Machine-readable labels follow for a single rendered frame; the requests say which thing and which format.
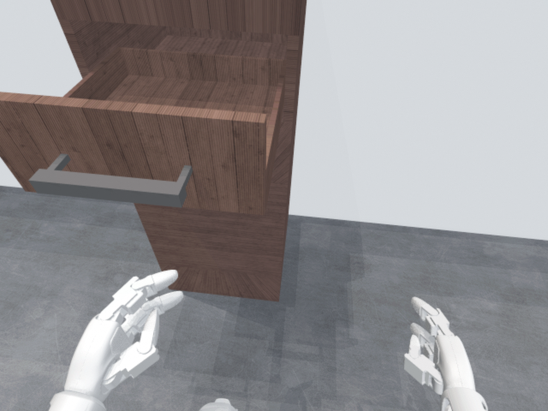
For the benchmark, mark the cabinet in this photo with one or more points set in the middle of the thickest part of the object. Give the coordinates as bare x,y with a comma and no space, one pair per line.
214,252

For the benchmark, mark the robot right hand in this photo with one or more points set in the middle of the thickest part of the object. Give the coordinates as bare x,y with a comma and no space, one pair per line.
445,363

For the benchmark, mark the robot right forearm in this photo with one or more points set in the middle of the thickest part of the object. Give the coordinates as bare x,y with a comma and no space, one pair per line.
462,399

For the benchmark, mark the robot left forearm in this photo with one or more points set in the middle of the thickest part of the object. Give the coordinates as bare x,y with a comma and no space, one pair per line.
75,401

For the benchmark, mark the robot left hand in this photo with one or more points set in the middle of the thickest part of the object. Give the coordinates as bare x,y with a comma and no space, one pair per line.
93,370

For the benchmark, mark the handle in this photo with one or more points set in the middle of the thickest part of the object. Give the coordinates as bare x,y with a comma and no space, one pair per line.
116,188

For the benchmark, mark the drawer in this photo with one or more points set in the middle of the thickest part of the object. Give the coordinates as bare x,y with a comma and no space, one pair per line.
146,113

